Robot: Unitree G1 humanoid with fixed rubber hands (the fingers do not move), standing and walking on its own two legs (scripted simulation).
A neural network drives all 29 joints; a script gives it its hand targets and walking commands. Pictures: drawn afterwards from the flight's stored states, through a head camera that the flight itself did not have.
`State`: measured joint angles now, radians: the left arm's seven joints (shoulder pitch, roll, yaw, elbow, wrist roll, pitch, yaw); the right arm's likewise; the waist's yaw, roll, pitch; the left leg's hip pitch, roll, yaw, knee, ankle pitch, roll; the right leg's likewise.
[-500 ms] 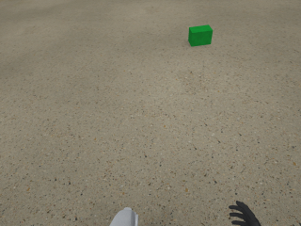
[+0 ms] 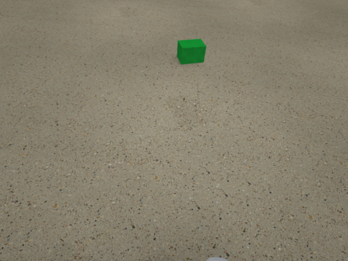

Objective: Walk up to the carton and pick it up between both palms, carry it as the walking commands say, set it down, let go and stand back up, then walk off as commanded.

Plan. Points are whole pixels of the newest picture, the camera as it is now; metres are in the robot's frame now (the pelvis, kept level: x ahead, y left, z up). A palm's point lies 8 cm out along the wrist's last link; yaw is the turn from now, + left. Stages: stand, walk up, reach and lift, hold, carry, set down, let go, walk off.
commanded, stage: walk up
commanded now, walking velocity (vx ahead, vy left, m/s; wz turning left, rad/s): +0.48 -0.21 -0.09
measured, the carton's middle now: (190, 51) +2.29 -0.22 -0.68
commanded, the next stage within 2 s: none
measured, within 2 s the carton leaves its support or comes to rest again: neither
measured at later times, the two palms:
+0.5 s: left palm (116, 253) +0.19 +0.15 -0.12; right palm (297, 197) +0.34 -0.36 -0.12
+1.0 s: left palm (114, 157) +0.49 +0.21 -0.15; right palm (270, 166) +0.43 -0.30 -0.10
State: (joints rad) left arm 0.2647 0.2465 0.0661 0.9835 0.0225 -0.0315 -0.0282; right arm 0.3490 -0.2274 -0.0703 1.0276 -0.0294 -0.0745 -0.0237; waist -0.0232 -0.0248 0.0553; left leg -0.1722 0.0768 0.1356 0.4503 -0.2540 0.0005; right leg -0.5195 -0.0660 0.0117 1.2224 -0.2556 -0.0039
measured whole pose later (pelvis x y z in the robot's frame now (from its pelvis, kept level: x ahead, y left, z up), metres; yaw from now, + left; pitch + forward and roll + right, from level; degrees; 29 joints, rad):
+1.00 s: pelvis +0.45 -0.04 +0.01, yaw -1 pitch -1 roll -4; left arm 0.29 0.26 0.08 1.00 0.03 -0.02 -0.04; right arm 0.37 -0.21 -0.06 1.03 -0.02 -0.08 0.00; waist -0.03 -0.04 0.01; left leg -0.19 0.07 0.09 0.41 -0.22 0.03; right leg -0.52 -0.06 0.02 1.16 -0.17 0.01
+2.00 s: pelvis +0.85 -0.14 +0.00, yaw -3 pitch +1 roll +2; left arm 0.54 0.14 0.04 1.05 0.02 -0.10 0.03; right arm 0.06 -0.19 -0.06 0.91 -0.03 -0.01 0.05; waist 0.08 0.04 0.04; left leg -0.52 0.05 0.12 0.61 -0.10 -0.04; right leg 0.12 -0.08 -0.09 0.22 -0.35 0.04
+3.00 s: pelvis +1.29 -0.22 +0.01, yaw -3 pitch -2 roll +3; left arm 0.48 0.16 0.04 1.05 0.01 -0.09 -0.01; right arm 0.17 -0.25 -0.08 0.96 -0.04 0.00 0.04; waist 0.06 0.05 0.02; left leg -0.62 0.12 0.04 1.03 -0.04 -0.05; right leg -0.08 -0.06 -0.09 0.32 -0.21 -0.02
